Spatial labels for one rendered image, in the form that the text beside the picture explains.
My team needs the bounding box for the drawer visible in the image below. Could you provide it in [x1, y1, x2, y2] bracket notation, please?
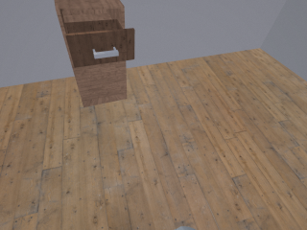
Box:
[64, 19, 135, 68]

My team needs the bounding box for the handle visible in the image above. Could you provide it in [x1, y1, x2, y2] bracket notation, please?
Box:
[93, 47, 119, 59]

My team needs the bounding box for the cabinet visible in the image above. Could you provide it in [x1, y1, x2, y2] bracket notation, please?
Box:
[54, 0, 128, 107]

